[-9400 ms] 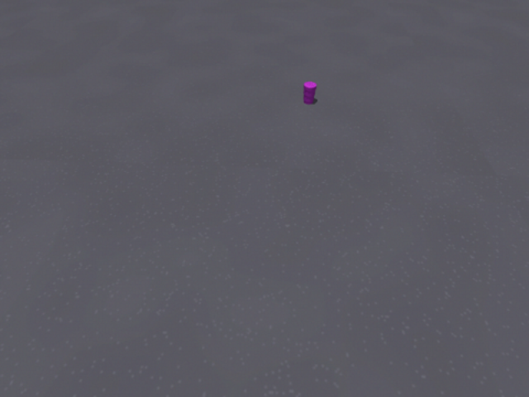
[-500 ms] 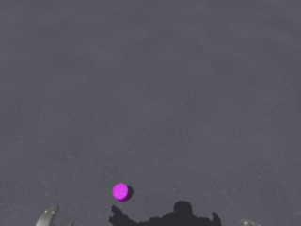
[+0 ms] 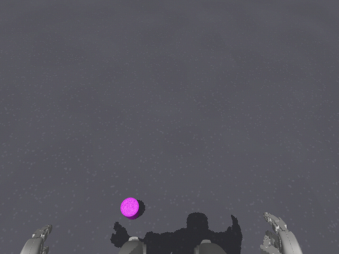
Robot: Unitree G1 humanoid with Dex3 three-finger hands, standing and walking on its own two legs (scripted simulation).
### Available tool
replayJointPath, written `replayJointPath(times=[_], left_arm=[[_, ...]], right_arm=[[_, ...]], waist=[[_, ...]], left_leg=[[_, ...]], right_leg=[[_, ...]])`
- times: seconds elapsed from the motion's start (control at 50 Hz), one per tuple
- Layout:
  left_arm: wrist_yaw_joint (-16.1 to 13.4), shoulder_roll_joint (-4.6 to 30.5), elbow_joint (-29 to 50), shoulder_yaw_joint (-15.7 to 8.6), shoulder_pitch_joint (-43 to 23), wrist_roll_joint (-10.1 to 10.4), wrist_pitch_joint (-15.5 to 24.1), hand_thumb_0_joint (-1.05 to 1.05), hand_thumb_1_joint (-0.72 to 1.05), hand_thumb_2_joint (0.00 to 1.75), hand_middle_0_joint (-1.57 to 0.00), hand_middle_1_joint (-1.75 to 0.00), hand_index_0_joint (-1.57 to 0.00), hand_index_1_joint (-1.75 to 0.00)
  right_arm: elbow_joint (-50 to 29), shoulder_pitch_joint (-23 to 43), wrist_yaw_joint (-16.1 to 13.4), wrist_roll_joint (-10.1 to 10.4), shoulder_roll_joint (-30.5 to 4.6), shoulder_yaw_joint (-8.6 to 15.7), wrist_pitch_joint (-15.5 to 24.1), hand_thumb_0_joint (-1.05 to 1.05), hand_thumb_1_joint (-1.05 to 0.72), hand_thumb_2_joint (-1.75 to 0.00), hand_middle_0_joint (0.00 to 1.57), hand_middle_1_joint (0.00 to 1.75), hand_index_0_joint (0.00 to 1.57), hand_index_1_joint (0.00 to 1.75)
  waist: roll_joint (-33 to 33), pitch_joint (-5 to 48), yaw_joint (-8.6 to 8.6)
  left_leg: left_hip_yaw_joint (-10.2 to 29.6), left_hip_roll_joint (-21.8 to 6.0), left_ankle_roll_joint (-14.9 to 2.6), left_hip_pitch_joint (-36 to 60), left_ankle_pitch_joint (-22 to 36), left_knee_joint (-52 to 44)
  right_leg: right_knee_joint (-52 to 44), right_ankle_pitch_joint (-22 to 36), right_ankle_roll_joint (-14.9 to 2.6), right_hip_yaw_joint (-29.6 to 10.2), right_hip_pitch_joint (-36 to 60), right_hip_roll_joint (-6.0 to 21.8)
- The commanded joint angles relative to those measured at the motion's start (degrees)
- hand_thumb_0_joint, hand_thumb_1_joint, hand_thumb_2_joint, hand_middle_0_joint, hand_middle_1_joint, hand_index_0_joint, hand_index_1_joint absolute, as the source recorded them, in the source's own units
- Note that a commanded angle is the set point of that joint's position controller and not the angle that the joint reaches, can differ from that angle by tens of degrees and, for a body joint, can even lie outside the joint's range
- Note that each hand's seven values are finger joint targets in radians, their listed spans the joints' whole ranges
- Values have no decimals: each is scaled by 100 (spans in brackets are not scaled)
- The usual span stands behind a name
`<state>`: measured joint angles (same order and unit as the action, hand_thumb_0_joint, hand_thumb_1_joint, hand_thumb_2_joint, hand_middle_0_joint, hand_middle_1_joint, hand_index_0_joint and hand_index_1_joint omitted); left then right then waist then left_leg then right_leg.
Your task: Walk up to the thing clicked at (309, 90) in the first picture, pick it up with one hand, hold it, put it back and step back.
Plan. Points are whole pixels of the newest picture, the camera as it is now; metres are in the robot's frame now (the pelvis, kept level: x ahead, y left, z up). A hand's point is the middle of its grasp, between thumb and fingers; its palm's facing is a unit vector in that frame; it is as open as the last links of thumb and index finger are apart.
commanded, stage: go down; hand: left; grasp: from the side
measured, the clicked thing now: (131, 209) +0.36 +0.18 -0.64
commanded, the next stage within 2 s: none
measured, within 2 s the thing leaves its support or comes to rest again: neither
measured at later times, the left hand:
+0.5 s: hand out of the picture +0.15 +0.29 -0.16, palm faces +0.10 -0.95 -0.30, open 17.3 cm
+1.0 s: hand (59, 225) +0.24 +0.34 -0.24, palm faces +0.14 -0.96 -0.24, open 17.0 cm
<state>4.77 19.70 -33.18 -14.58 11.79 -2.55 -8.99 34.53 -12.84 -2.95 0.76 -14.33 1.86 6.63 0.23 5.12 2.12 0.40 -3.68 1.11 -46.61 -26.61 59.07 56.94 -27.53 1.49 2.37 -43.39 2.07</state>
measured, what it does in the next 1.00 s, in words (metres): lowers itself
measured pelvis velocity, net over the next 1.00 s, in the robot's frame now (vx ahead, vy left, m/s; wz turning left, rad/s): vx -0.05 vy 0.00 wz -0.03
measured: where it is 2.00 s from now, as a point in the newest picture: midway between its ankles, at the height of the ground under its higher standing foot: outside the picture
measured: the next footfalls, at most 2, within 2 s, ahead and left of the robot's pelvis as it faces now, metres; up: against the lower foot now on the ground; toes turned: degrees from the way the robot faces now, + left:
none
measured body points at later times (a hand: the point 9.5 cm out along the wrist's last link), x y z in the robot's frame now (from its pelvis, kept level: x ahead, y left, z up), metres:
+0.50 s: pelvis -0.01 +0.00 -0.05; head +0.10 +0.03 +0.39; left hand +0.14 +0.34 -0.13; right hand +0.16 -0.25 -0.13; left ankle +0.02 +0.13 -0.67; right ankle +0.00 -0.14 -0.67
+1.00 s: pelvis -0.05 +0.00 -0.18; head +0.12 +0.03 +0.24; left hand +0.23 +0.39 -0.23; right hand +0.13 -0.27 -0.28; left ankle +0.02 +0.13 -0.67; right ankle +0.00 -0.14 -0.67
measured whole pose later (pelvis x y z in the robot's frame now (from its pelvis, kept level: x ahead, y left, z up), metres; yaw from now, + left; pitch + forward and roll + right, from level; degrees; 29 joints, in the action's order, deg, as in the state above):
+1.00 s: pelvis -0.05 +0.00 -0.18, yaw -2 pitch +31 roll -4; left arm 23.7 31.9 -43.6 -33.1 -8.3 6.2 16.9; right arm 36.4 -6.3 -2.5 -1.1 -16.4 -0.1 10.0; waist 1.0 9.6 1.5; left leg 4.1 -3.7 1.3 -96.2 -36.4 101.4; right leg 99.6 -38.4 1.2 2.5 -92.1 2.0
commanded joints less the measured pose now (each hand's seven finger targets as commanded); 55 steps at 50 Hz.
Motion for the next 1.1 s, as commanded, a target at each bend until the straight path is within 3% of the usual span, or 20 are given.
replayJointPath(times=[0.0, 0.04, 0.16, 0.22, 0.32, 0.38, 0.46, 0.54, 0.62, 0.64, 0.66, 0.72, 0.8, 0.82, 0.9, 0.92, 0.96, 1.02, 1.06, 1.08], left_arm=[[-92, 1307, 1218, -518, 212, 31, -55, 0, -61, 15, -9, -23, -10, -22], [-71, 1180, 1429, -425, 302, 51, -137, 0, -61, 12, -9, -19, -10, -19], [0, 1170, 1678, -544, 579, 137, -212, 0, -61, 9, -9, -16, -9, -15], [74, 1156, 1810, -595, 657, 203, -110, 0, -59, 8, -8, -12, -8, -12], [168, 1308, 1903, -864, 860, 303, 135, 0, -54, 5, -8, -8, -8, -8], [257, 1344, 1871, -952, 871, 379, 295, 0, -52, 2, -8, -6, -8, -6], [437, 1493, 1598, -1101, 223, 494, 715, 0, -54, 1, -8, -4, -8, -4], [781, 1814, 1093, -1396, -595, 673, 1512, 0, -54, 7, -7, -11, -7, -11], [1124, 1998, 888, -1461, -1090, 761, 2155, 0, -51, 9, -6, -12, -6, -11], [1199, 2016, 775, -1535, -1159, 800, 2237, 0, -50, 10, -6, -12, -5, -11], [1225, 2223, 648, -1758, -1148, 828, 2295, 0, -46, 11, -5, -12, -5, -11], [1354, 2469, 238, -2030, -1098, 836, 2412, 0, -47, 13, -5, -12, -4, -12], [1550, 2782, 292, -2295, -1526, 927, 2581, 0, -47, 13, -5, -13, -4, -13], [1613, 2696, 51, -2278, -1549, 919, 2603, 0, -48, 14, -5, -12, -4, -12], [1824, 2821, -188, -2365, -2259, 1008, 2891, 0, -46, 14, -4, -13, -4, -13], [1845, 3035, -99, -2469, -2564, 1025, 2989, 0, -45, 15, -4, -14, -4, -14], [1977, 2987, -414, -2402, -2707, 1037, 3101, 0, -42, 15, -4, -14, -4, -14], [2169, 3302, -419, -2574, -3083, 1110, 3286, 0, -41, 15, -4, -14, -4, -13], [2283, 3500, -497, -2688, -3095, 1105, 3346, 0, -41, 14, -4, -13, -4, -12], [2327, 3586, -577, -2704, -3216, 1113, 3348, 0, -40, 15, -4, -13, -4, -12]], right_arm=[[-800, -40, -158, -24, -873, 298, 359, 0, -90, -89, 20, 30, 20, 30], [-894, -1, -191, -38, -828, 273, 404, 0, -89, -89, 20, 30, 20, 30], [-990, -15, -244, -81, -765, 239, 538, 0, -91, -90, 20, 30, 20, 30], [-1070, -3, -240, -88, -785, 267, 606, 0, -91, -90, 20, 30, 20, 30], [-1107, 48, -226, -93, -738, 246, 681, 0, -93, -91, 20, 30, 20, 30], [-1116, 93, -212, -102, -756, 262, 726, 0, -93, -91, 20, 30, 20, 30], [-977, 126, -197, -119, -846, 276, 784, 0, -93, -91, 20, 30, 20, 30], [-835, 167, -179, -122, -930, 282, 845, 0, -94, -91, 20, 30, 20, 30], [-815, 276, -179, -142, -1033, 287, 870, 0, -91, -90, 20, 30, 20, 30], [-780, 219, -171, -142, -1086, 304, 847, 0, -90, -90, 20, 30, 20, 30], [-748, 218, -168, -138, -1145, 313, 817, 0, -91, -90, 20, 30, 20, 30], [-639, 249, -122, -152, -1215, 295, 721, 0, -90, -90, 20, 30, 20, 30], [-545, 293, -79, -158, -1269, 293, 608, 0, -89, -90, 20, 30, 20, 30], [-482, 295, -66, -157, -1279, 282, 595, 0, -89, -90, 20, 30, 20, 30], [-396, 364, -56, -169, -1312, 281, 560, 0, -88, -90, 20, 30, 20, 30], [-381, 359, -50, -174, -1335, 272, 547, 0, -88, -90, 20, 30, 20, 30], [-342, 358, -50, -181, -1354, 258, 534, 0, -88, -90, 20, 30, 20, 30], [-305, 309, -65, -200, -1425, 211, 536, 0, -89, -90, 20, 30, 20, 30], [-207, 265, -58, -220, -1501, 183, 524, 0, -89, -90, 20, 30, 20, 30], [-212, 270, -65, -226, -1496, 171, 515, 0, -89, -90, 20, 30, 20, 30]], waist=[[-523, 1247, -28], [-557, 1264, 12], [-564, 1320, 9], [-545, 1530, 7], [-570, 1621, -139], [-467, 1647, -120], [-503, 1714, 4], [-472, 1903, -29], [-682, 2282, -114], [-737, 2500, -111], [-724, 2700, -213], [-750, 3050, -417], [-817, 3310, -438], [-759, 3331, -390], [-722, 3012, -233], [-779, 2963, -262], [-741, 2954, -183], [-845, 3370, -179], [-1001, 3562, -278], [-942, 3486, -258]], left_leg=[[50, 163, -116, 892, 1233, -713], [25, 180, -121, 815, 1242, -592], [47, 187, -135, 449, 1181, -272], [65, 175, -131, 392, 1408, -85], [81, 202, -142, 43, 1117, 102], [71, 222, -159, -190, 1066, 316], [113, 194, -175, -606, 974, 756], [123, 209, -202, -1257, 600, 1330], [238, 173, -152, -1562, -29, 1611], [285, 158, -132, -1531, 84, 1721], [297, 163, -125, -1546, 250, 1810], [333, 175, -137, -1639, 606, 2097], [313, 194, -166, -1887, 777, 2432], [378, 165, -163, -1827, 957, 2524], [416, 160, -179, -2498, 110, 2751], [412, 151, -177, -2656, -156, 2799], [451, 140, -175, -2809, -531, 2872], [422, 152, -174, -2844, -260, 3175], [447, 146, -158, -2668, 89, 3301], [429, 148, -168, -2890, -128, 3359]], right_leg=[[-549, 1099, -220, 67, 293, -223], [-490, 1124, -216, 50, 226, -224], [-206, 1060, -217, 54, -71, -218], [-4, 1237, -218, 60, -206, -231], [228, 962, -241, 31, -467, -205], [379, 949, -229, 30, -603, -200], [840, 861, -231, -5, -1200, -200], [1425, 506, -246, -84, -1930, -165], [1841, -52, -253, -188, -2508, -126], [1958, 44, -258, -205, -2590, -116], [2082, 158, -268, -170, -2610, -130], [2419, 342, -302, -72, -2868, -153], [2698, 450, -323, -68, -3055, -169], [2868, 550, -332, 8, -3277, -185], [3087, -22, -318, 10, -3775, -194], [3129, -210, -315, -22, -3862, -192], [3220, -495, -312, -22, -4094, -202], [3458, -301, -324, -17, -4185, -198], [3681, -97, -351, 56, -4337, -202], [3680, -268, -347, 52, -4401, -211]])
